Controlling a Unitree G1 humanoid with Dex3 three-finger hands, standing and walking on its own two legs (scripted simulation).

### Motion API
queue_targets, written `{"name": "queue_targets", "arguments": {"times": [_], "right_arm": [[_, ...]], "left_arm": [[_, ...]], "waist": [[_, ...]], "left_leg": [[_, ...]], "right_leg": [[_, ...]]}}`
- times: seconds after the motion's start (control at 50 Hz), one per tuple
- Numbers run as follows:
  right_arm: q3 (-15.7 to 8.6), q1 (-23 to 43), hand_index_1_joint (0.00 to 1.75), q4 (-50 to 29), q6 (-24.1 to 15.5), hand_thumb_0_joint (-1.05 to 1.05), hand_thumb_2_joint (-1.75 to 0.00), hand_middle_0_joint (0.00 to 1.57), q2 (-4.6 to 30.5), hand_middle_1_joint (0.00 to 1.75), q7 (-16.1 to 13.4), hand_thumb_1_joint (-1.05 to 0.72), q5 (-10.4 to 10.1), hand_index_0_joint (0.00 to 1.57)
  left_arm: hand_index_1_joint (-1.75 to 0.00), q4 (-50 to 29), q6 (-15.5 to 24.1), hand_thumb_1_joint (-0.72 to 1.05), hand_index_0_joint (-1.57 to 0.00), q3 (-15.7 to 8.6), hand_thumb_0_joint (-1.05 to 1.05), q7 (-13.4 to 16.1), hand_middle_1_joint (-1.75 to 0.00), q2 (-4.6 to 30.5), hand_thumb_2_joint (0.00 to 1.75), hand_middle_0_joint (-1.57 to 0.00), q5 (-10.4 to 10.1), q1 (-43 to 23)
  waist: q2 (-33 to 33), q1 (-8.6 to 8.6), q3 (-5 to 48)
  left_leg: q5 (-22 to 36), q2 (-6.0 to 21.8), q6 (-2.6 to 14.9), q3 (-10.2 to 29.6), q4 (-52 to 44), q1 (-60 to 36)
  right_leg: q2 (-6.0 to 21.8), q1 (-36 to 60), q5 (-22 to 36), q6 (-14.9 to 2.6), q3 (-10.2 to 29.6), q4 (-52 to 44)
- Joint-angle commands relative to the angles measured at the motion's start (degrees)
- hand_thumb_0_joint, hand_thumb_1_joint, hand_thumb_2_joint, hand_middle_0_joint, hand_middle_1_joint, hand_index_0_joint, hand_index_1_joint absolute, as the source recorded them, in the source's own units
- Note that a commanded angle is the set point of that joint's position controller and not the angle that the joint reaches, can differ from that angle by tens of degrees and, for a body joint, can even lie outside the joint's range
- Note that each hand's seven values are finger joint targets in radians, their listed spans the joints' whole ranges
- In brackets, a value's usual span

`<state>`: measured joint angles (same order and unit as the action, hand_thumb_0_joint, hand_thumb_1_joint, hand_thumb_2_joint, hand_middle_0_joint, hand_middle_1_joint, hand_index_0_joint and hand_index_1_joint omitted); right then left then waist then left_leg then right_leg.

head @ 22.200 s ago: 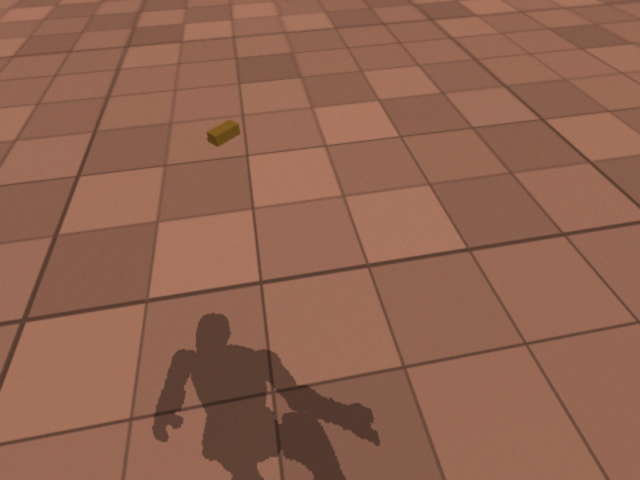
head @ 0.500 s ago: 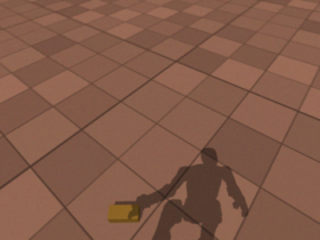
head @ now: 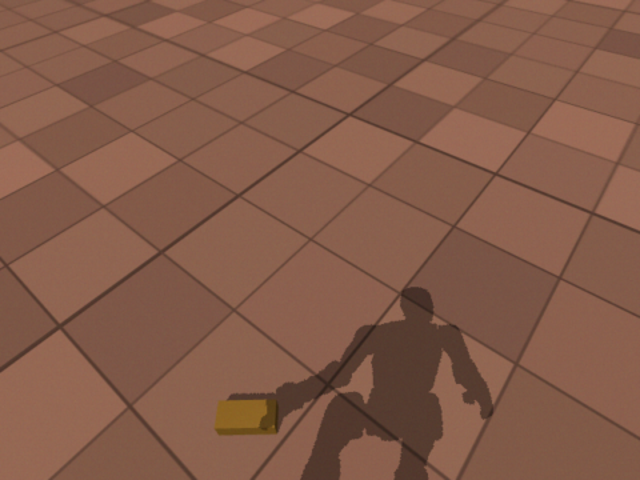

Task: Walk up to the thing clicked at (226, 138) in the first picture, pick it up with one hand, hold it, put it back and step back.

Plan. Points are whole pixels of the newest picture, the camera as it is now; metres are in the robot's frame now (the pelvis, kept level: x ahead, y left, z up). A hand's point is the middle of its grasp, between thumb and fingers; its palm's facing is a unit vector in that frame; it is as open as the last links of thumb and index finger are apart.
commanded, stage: stand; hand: left
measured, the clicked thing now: (247, 417) +0.44 +0.25 -0.75
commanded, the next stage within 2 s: rise first in 1.94 s
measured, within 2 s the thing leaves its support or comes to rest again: neither
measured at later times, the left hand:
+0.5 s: hand out of the picture +0.06 +0.25 -0.16, palm faces -0.05 -0.94 -0.35, open 7.4 cm
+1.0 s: hand out of the picture +0.08 +0.25 -0.16, palm faces -0.05 -0.94 -0.35, open 7.4 cm
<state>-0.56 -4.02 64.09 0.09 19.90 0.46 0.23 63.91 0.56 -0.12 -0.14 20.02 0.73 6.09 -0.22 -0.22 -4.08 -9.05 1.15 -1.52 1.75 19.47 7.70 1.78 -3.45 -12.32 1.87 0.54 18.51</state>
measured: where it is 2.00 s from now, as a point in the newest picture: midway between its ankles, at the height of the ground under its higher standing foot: outside the picture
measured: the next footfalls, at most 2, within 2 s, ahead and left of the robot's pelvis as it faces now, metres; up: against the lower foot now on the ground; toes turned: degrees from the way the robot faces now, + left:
none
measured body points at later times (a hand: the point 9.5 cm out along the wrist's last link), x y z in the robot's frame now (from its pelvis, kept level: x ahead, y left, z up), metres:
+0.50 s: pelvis -0.01 +0.00 +0.00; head +0.00 +0.00 +0.45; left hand +0.06 +0.30 -0.13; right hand +0.05 -0.31 -0.14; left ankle +0.02 +0.14 -0.75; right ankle -0.02 -0.14 -0.75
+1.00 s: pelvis +0.00 +0.00 +0.00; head +0.00 +0.00 +0.45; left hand +0.08 +0.30 -0.13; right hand +0.07 -0.30 -0.13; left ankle +0.02 +0.14 -0.75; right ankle -0.02 -0.14 -0.75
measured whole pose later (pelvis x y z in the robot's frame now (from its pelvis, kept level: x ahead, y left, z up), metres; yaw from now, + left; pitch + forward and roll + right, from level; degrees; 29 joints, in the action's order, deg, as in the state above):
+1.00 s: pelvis +0.00 +0.00 +0.00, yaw -1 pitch -2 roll +0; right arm -0.3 -5.7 64.7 -0.3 19.9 0.6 0.4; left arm 63.2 0.5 0.2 -0.4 20.5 0.8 7.1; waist 0.1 -0.3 -2.9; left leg -8.9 1.6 -1.8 1.2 19.2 7.9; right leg 1.4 -4.3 -12.4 1.5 1.2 19.1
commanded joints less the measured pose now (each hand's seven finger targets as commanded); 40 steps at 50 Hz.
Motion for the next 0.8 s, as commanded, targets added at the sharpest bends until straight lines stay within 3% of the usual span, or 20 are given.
{"name": "queue_targets", "arguments": {"times": [0.0,0.08,0.22,0.32,0.38,0.42,0.54,0.78], "right_arm": [[-1.97,1.78,0.3,-3.2,-1.38,0.0,-0.9,0.2,12.2,0.3,-0.72,-0.9,0.08,0.2],[-2.11,2.14,0.3,-2.97,-1.31,0.0,-0.9,0.2,12.47,0.3,-0.58,-0.9,0.18,0.2],[-2.24,1.55,0.3,-2.8,-1.6,0.0,-0.9,0.2,12.2,0.3,-0.5,-0.9,0.23,0.2],[-2.41,1.1,0.3,-2.3,-1.37,0.0,-0.9,0.2,12.6,0.3,-0.43,-0.9,0.26,0.2],[-2.39,0.43,0.3,-2.24,-1.49,0.0,-0.9,0.2,12.71,0.3,-0.33,-0.9,0.24,0.2],[-2.17,-0.1,0.3,-2.11,-1.48,0.0,-0.9,0.2,12.12,0.3,-0.41,-0.9,0.36,0.2],[-2.12,-0.27,0.3,-2.32,-1.67,0.0,-0.9,0.2,12.41,0.3,-0.56,-0.9,0.27,0.2],[-1.96,-0.2,0.3,-2.24,-1.52,0.0,-0.9,0.2,12.8,0.3,-0.74,-0.9,0.03,0.2]], "left_arm": [[-0.3,-3.23,1.04,0.9,-0.2,-2.44,0.0,0.7,-0.3,12.7,0.9,-0.2,-0.09,-2.14],[-0.3,-2.98,1.0,0.9,-0.2,-2.33,0.0,0.57,-0.3,12.42,0.9,-0.2,-0.02,-1.73],[-0.3,-3.22,1.2,0.9,-0.2,-2.5,0.0,0.44,-0.3,12.83,0.9,-0.2,-0.16,-1.5],[-0.3,-3.09,0.88,0.9,-0.2,-2.37,0.0,0.35,-0.3,12.38,0.9,-0.2,-0.06,-1.12],[-0.3,-3.31,1.05,0.9,-0.2,-2.41,0.0,0.32,-0.3,12.65,0.9,-0.2,-0.15,-0.61],[-0.3,-3.43,0.99,0.9,-0.2,-2.54,0.0,0.33,-0.3,13.0,0.9,-0.2,-0.08,-0.89],[-0.3,-3.86,1.15,0.9,-0.2,-2.37,0.0,0.49,-0.3,12.96,0.9,-0.2,-0.23,-0.82],[-0.3,-3.68,1.02,0.9,-0.2,-2.03,0.0,0.69,-0.3,12.6,0.9,-0.2,-0.25,-0.28]], "waist": [[-0.18,-0.27,5.03],[-0.05,-0.13,3.11],[0.54,-0.02,4.69],[0.33,-0.02,1.78],[-0.01,-0.07,3.34],[0.51,-0.18,2.78],[0.15,-0.11,6.04],[0.63,0.16,5.38]], "left_leg": [[7.48,5.39,2.04,3.69,-2.69,-2.83],[2.61,5.33,2.08,4.01,-3.23,-2.08],[6.13,5.63,2.19,3.96,-2.65,-2.85],[-0.73,5.21,2.02,4.57,-3.75,-0.39],[1.49,5.44,2.19,4.51,-3.39,-1.51],[-0.1,5.27,2.04,4.56,-3.89,-0.68],[8.51,5.91,2.27,3.98,-1.98,-2.85],[10.39,6.08,2.35,3.66,-1.64,-3.09]], "right_leg": [[5.35,-2.31,6.87,-2.23,3.42,-3.63],[5.28,-4.53,2.49,-2.21,3.85,-4.85],[5.48,-3.42,5.19,-2.72,4.19,-3.81],[4.9,-5.68,-1.83,-2.74,4.24,-4.95],[5.25,-4.92,0.8,-2.93,4.7,-4.49],[5.0,-5.46,-0.44,-2.8,4.6,-4.27],[5.59,-3.27,7.7,-2.88,4.59,-2.86],[5.55,-2.79,9.67,-2.68,4.13,-2.63]]}}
